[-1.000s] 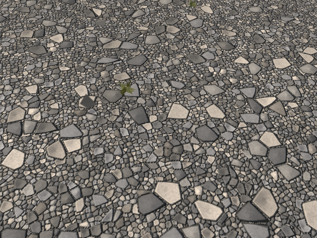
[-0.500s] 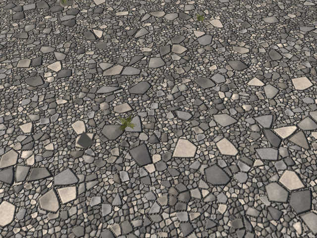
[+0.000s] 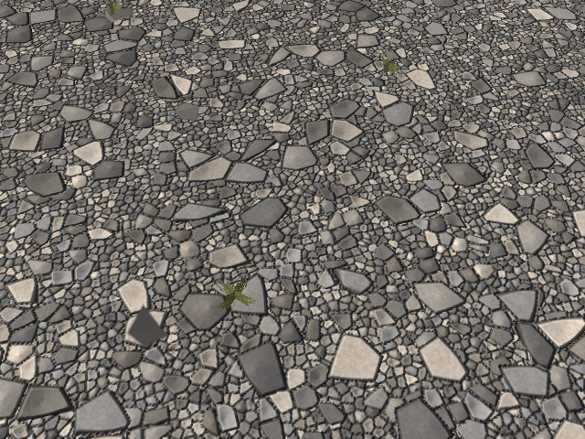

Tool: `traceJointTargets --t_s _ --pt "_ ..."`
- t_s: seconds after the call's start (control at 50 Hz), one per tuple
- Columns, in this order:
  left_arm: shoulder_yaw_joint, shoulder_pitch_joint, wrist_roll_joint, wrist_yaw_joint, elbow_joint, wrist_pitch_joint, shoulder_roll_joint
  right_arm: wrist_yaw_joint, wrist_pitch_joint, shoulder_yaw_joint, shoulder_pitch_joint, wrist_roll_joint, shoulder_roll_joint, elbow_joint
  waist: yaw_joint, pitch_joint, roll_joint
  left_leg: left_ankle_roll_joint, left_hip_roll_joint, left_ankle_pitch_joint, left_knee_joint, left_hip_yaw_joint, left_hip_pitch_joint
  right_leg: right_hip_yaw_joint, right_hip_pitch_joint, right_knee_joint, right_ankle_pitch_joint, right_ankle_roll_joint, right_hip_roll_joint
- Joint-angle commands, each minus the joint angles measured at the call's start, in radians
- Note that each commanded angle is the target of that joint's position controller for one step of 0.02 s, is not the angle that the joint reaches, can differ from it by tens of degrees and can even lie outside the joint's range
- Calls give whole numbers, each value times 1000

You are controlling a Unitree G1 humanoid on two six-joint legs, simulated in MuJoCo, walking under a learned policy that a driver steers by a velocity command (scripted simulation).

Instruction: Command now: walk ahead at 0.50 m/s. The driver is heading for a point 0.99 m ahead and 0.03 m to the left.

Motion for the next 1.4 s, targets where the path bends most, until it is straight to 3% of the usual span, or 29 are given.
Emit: traceJointTargets --t_s 0.02,0.1,0.18,0.32,0.38,0.42,0.44,0.46,0.48,0.5,0.52,0.56,0.58,0.62,0.74,0.88,0.94,0.96,0.98,1.0,1.02,1.04,1.06,1.08,1.12,1.16,1.22,1.32,1.4 --pt "13 58 20 -13 -37 14 47 -5 -22 -8 93 7 -61 10 5 -33 88 117 275 103 -306 -315 140 41 -170 -6 58 12 -81" --pt "14 -64 22 -26 -76 34 46 -7 -39 -14 178 12 -94 51 2 5 70 121 245 155 -359 -235 156 4 -274 -115 160 49 -109" --pt "6 -231 12 -30 -132 33 40 -7 -35 -7 242 13 -86 73 -35 36 71 105 216 213 -373 -181 204 -29 -333 -314 285 72 -112" --pt "-3 -399 6 -27 -196 22 44 -20 -28 -6 339 -1 -95 118 -80 56 89 101 257 382 -313 -153 375 -65 -314 -538 299 36 -64" --pt "8 -337 7 -19 -189 8 64 -29 -24 -12 304 -6 -114 122 -33 27 97 77 273 630 -194 -130 414 -83 -183 -601 191 -11 -18" --pt "32 -65 17 -4 -97 -9 99 -26 -18 -12 273 -1 -115 118 82 -113 62 43 217 731 116 -77 339 -101 156 -692 216 -59 30" --pt "55 123 43 9 -59 -17 178 -23 -19 0 268 9 -84 85 141 -241 -25 20 168 421 409 -43 130 118 427 -702 149 -115 -171" --pt "78 161 45 6 -51 -10 272 -12 -19 16 391 44 13 72 81 -344 -256 -21 -33 -334 767 -15 -226 615 655 -827 87 -256 -443" --pt "70 74 4 -2 -64 4 221 -17 -13 -12 316 16 -93 80 69 -280 -86 -2 11 -337 842 -163 -306 634 567 -874 29 -233 -395" --pt "52 -33 -4 -4 -81 3 160 -13 -18 -17 233 13 -92 53 31 -137 -50 4 58 -243 821 -165 -337 469 427 -888 50 -201 -360" --pt "37 -79 0 -8 -83 -4 104 -10 -22 -13 194 12 -72 47 10 -71 -7 1 92 -176 766 -162 -307 365 313 -926 152 -171 -312" --pt "19 -94 -4 -1 -61 -17 48 1 1 -11 205 -12 -40 55 -44 -34 -27 -16 129 -124 677 -154 -215 216 189 -970 254 -107 -226" --pt "19 -67 -4 1 -48 -25 57 7 12 -10 221 -15 -26 58 -53 -44 -53 -27 126 -122 660 -144 -188 197 171 -976 309 -119 -230" --pt "22 -17 -10 2 -23 -38 76 13 26 -11 183 -20 -22 46 -60 -26 -37 -45 134 -98 625 -126 -222 153 167 -996 366 -129 -216" --pt "16 82 -8 3 5 -35 84 22 34 -5 -69 -8 -29 -39 -13 35 -29 -87 156 90 373 -79 -360 79 228 -1046 406 -117 -179" --pt "14 183 5 15 48 -29 92 18 22 7 -239 -2 -30 -105 33 59 -46 -48 108 113 144 -38 -346 43 399 -992 577 -116 -214" --pt "20 151 11 24 53 -25 111 12 9 -2 -192 -2 -47 -104 -8 37 -54 -1 66 11 81 -20 -234 20 443 -886 810 -95 -232" --pt "23 136 12 24 53 -23 120 5 3 -11 -111 -3 -60 -79 -44 -6 -60 18 32 -20 60 -6 -125 7 438 -789 944 -82 -225" --pt "23 116 7 22 50 -19 122 -3 -6 -23 45 -8 -74 -25 -112 -84 -34 42 2 19 -7 12 59 -24 401 -613 980 -63 -191" --pt "15 108 -1 19 31 -20 102 -14 -16 -43 228 -29 -130 26 -174 -194 11 86 111 2 -13 -108 330 -50 222 -370 768 -43 -149" --pt "-6 206 -44 6 1 -20 5 -17 -15 -73 340 -48 -246 36 -152 -337 233 216 423 -117 -89 -588 631 -114 -138 39 196 11 20" --pt "18 179 -17 6 12 -19 80 -7 0 -69 275 -9 -225 33 -131 -337 165 233 453 -120 -205 -783 583 33 -254 168 -159 -5 63" --pt "27 91 -7 5 -13 -15 92 -4 3 -55 152 8 -177 16 -79 -169 102 198 415 -178 -212 -609 434 59 -313 183 -77 -14 -6" --pt "22 39 -4 0 -25 -20 76 1 -3 -36 84 8 -106 5 -61 -78 50 167 370 -131 -257 -496 294 56 -297 125 -1 -14 -44" --pt "21 42 16 -8 -19 0 40 -4 -15 -14 53 11 -40 22 -1 -12 69 92 272 -31 -313 -330 140 46 -208 14 67 0 -92" --pt "19 55 24 -18 -15 20 24 -7 -31 -12 108 9 -46 49 12 -20 84 102 255 95 -324 -276 113 26 -175 -13 86 19 -95" --pt "21 -54 22 -25 -55 35 33 -10 -40 -17 168 11 -81 70 6 10 71 111 239 131 -360 -223 140 2 -276 -99 173 49 -117" --pt "11 -254 10 -29 -125 33 27 -11 -36 -7 255 11 -72 91 -41 41 72 98 214 230 -372 -169 219 -37 -345 -344 312 74 -111" --pt "1 -363 6 -28 -164 27 22 -18 -35 -5 326 6 -75 117 -76 50 83 99 229 331 -347 -145 321 -69 -332 -491 344 56 -77"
